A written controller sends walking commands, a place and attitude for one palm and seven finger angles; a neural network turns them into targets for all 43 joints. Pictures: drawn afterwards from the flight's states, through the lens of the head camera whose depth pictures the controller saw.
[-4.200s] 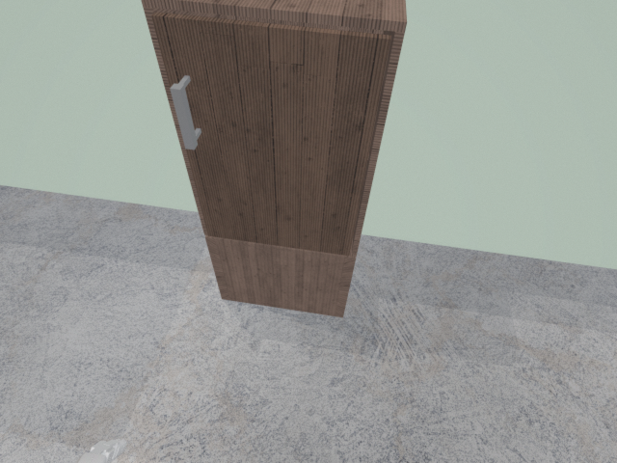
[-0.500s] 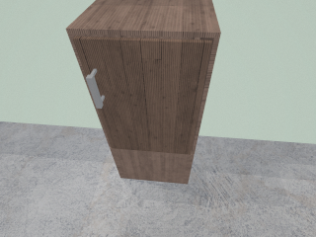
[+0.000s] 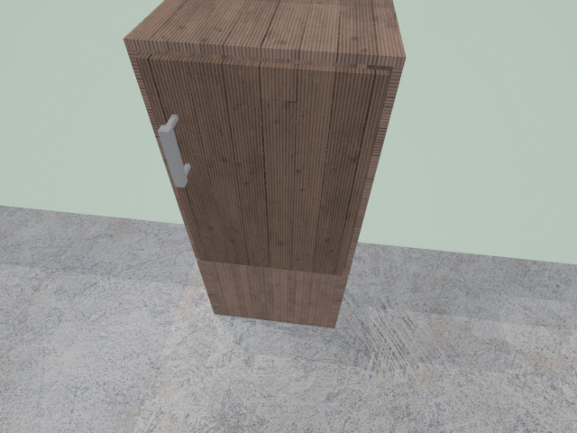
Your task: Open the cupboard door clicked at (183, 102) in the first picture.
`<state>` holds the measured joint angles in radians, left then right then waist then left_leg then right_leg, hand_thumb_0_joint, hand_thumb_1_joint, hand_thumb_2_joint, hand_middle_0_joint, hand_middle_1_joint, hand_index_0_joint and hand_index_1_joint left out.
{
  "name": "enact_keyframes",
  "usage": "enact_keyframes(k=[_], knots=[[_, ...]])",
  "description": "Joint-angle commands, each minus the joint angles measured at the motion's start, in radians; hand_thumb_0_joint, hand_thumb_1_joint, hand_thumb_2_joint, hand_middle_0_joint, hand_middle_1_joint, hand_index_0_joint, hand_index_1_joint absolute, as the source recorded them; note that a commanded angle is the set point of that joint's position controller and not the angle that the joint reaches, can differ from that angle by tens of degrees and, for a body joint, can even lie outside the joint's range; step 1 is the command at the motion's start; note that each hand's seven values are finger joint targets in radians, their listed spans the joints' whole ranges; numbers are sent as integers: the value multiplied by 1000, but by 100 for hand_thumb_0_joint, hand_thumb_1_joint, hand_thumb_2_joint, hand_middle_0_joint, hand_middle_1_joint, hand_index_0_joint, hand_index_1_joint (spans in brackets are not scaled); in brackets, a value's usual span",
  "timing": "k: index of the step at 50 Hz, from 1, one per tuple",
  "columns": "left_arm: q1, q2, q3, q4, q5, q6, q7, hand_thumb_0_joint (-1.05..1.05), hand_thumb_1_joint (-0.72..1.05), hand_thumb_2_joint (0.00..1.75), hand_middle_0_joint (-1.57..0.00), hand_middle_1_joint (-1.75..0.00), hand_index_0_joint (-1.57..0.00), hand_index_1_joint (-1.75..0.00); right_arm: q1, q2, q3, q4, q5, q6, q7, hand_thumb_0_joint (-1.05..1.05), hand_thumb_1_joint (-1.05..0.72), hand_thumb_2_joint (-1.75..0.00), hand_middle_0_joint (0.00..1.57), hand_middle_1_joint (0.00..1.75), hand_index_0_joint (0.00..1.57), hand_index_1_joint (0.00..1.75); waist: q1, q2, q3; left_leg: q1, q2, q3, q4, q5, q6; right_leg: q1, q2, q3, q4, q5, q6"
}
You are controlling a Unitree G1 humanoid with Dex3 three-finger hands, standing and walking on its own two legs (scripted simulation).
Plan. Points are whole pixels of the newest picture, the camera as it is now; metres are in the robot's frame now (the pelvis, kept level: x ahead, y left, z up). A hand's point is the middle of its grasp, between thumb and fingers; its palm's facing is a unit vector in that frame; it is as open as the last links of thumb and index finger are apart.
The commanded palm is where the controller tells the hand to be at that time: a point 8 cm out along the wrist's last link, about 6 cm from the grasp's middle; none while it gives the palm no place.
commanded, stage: look again from close up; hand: left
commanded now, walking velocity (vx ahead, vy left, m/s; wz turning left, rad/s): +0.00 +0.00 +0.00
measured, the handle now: (177, 151) +0.59 +0.26 +0.05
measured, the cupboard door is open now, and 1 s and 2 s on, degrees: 0 0 0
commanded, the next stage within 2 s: shuffle to correct the standing spot in 0.54 s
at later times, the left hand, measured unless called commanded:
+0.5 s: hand out of the picture +0.01 +0.21 -0.18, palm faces +0.04 -0.98 -0.19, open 7.3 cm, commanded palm none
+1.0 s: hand out of the picture -0.03 +0.22 -0.19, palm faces +0.04 -0.99 -0.16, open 7.4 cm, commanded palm none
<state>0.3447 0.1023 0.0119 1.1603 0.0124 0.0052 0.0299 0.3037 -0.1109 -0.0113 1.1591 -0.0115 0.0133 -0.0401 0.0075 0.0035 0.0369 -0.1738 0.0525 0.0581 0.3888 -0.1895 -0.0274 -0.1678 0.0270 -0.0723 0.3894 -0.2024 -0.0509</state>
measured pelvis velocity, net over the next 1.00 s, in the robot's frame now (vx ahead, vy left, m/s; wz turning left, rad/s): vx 0.01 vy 0.06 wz -0.03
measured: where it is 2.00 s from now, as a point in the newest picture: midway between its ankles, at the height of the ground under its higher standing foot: outside the picture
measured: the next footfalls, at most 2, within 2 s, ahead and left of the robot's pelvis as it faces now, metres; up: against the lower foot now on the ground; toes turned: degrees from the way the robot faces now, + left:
none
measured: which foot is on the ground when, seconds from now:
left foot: down 0.00-1.00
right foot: down 0.00-1.00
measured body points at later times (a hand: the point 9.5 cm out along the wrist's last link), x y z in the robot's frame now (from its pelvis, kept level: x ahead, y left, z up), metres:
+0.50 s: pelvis +0.00 +0.04 -0.01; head -0.01 +0.05 +0.44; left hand +0.01 +0.26 -0.17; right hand +0.00 -0.18 -0.16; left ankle +0.01 +0.14 -0.74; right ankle +0.01 -0.08 -0.74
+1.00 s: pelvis +0.01 +0.06 -0.01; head +0.01 +0.07 +0.44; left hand -0.03 +0.27 -0.18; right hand +0.00 -0.16 -0.16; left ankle +0.01 +0.14 -0.74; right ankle +0.01 -0.08 -0.74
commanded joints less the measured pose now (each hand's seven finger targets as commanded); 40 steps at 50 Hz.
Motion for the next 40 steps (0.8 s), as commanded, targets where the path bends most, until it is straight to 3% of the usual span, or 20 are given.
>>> enact_keyframes(k=[1,3,4,5,6,7,8,10,12,16,21,32,35,38,40], knots=[[48,97,11,-28,-5,-22,5,0,90,90,-20,-30,-20,-30,73,-75,-5,-15,-4,-18,-1,0,-90,-90,20,30,20,30,-9,-10,63,-16,48,-57,-64,-33,34,-92,-131,151,-131,-110,15],[48,93,11,-27,-5,-24,6,0,90,90,-20,-30,-20,-30,81,-73,-2,-14,-4,-22,-2,0,-90,-90,20,30,20,30,-7,-9,59,-23,51,-61,-68,-13,35,-75,-130,145,-117,-71,14],[119,123,-2,-8,15,-58,46,0,90,90,-20,-30,-20,-30,-53,-114,-1,-80,2,-46,17,0,-90,-90,20,30,20,30,41,-21,58,-107,52,-18,169,-11,4,-48,-202,205,-71,390,52],[94,170,3,-26,10,-71,40,0,90,90,-20,-30,-20,-30,-11,-80,4,-129,9,-41,20,0,-90,-90,20,30,20,30,-25,-42,8,-81,24,-26,148,-58,8,-2,-263,194,-51,596,23],[86,150,8,-51,7,-69,34,0,90,90,-20,-30,-20,-30,73,-42,3,-116,-1,-44,15,0,-90,-90,20,30,20,30,-35,-33,-102,-44,2,-25,127,-85,26,64,-250,179,3,578,2],[73,134,4,-52,3,-63,34,0,90,90,-20,-30,-20,-30,95,-50,1,-106,0,-50,12,0,-90,-90,20,30,20,30,-40,-31,-149,-25,10,-32,106,-5,30,73,-219,139,32,519,-18],[55,125,2,-59,-1,-60,31,0,90,90,-20,-30,-20,-30,100,-66,0,-98,0,-46,10,0,-90,-90,20,30,20,30,-38,-65,-145,-17,26,-47,99,27,34,53,-190,124,26,355,-15],[23,111,-1,-76,1,-49,24,0,90,90,-20,-30,-20,-30,90,-74,1,-102,-4,-44,11,0,-90,-90,20,30,20,30,-32,-19,-37,-36,38,-60,69,45,38,-44,-155,112,3,114,-9],[20,107,-2,-83,3,-42,19,0,90,90,-20,-30,-20,-30,79,-83,4,-109,-6,-42,13,0,-90,-90,20,30,20,30,-21,4,57,-102,44,-85,34,25,46,-92,-133,107,-2,-17,-1],[34,110,-5,-84,4,-36,14,0,90,90,-20,-30,-20,-30,82,-96,7,-113,-4,-44,13,0,-90,-90,20,30,20,30,-10,10,101,-143,47,-106,-6,-1,55,-85,-121,104,5,-20,4],[31,123,-3,-101,2,-31,11,0,90,90,-20,-30,-20,-30,72,-118,5,-118,-4,-48,11,0,-90,-90,20,30,20,30,-4,16,59,-133,51,-117,-29,-6,61,-44,-125,95,19,3,12],[40,125,-3,-113,5,-24,7,0,90,90,-20,-30,-20,-30,52,-140,-2,-116,-2,-47,14,0,-90,-90,20,30,20,30,-2,20,41,-146,59,-144,-89,-122,67,-22,-125,84,19,-2,22],[55,127,0,-110,12,-24,6,0,90,90,-20,-30,-20,-30,65,-142,-4,-110,-4,-38,17,0,-90,-90,20,30,20,30,-3,22,44,-133,42,-118,-75,-229,65,-48,-128,105,7,-116,8],[65,132,9,-115,16,-19,3,0,90,90,-20,-30,-20,-30,68,-148,-9,-116,-9,-26,21,0,-90,-90,20,30,20,30,0,17,91,-170,34,-107,-62,-337,67,-99,-127,135,2,-248,-7],[81,140,16,-118,18,-18,2,0,90,90,-20,-30,-20,-30,67,-148,-12,-126,-10,-23,24,0,-90,-90,20,30,20,30,5,-6,105,-179,25,-89,-33,-354,68,-121,-137,164,-13,-307,-19]])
